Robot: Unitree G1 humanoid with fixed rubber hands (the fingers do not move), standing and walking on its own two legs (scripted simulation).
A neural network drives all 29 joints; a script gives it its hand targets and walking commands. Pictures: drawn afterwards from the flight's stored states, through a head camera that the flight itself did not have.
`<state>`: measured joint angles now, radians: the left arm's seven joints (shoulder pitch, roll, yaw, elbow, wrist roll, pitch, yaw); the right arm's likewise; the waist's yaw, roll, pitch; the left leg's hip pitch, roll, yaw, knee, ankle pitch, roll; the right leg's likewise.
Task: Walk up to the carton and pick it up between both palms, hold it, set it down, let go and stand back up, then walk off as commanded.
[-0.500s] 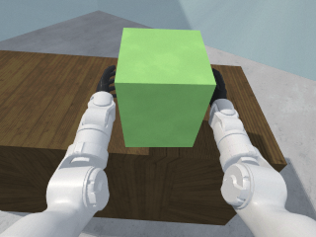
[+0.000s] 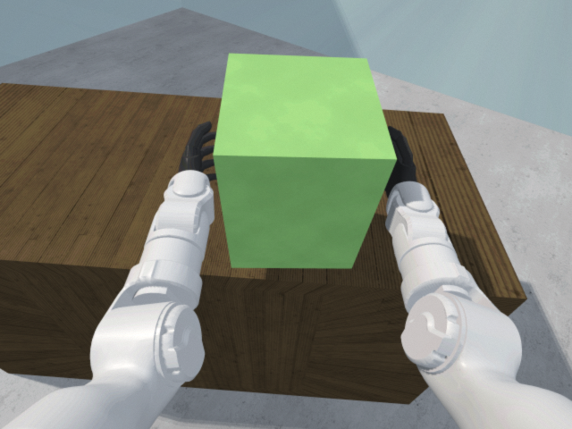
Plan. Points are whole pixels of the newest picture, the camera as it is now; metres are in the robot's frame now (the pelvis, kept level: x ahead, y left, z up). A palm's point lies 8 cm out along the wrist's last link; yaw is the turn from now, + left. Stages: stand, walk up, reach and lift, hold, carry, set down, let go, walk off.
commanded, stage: set down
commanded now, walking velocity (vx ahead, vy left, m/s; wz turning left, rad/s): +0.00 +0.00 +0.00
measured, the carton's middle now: (295, 169) +0.47 +0.03 +0.12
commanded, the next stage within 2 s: none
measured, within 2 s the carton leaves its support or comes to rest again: rests again in 0.82 s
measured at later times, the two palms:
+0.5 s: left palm (205, 177) +0.44 +0.17 +0.12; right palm (395, 185) +0.47 -0.13 +0.11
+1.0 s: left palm (212, 185) +0.47 +0.17 +0.08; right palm (383, 186) +0.51 -0.12 +0.07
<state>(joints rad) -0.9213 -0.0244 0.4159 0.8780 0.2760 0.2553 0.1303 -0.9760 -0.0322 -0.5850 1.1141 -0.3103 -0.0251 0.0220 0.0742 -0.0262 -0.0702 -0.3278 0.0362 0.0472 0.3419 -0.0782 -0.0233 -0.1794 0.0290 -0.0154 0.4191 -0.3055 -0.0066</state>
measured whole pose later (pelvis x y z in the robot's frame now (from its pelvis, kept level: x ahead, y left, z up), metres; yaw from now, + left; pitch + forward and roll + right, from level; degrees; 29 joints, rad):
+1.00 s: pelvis +0.04 -0.02 -0.01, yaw +0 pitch +20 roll +2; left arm -0.90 -0.06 0.48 0.90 0.29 0.08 0.14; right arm -0.99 -0.03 -0.69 1.14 -0.42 -0.19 0.04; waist 0.13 -0.03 -0.18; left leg -0.59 0.05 0.05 0.34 -0.08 -0.04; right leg -0.44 0.04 -0.02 0.42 -0.31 -0.03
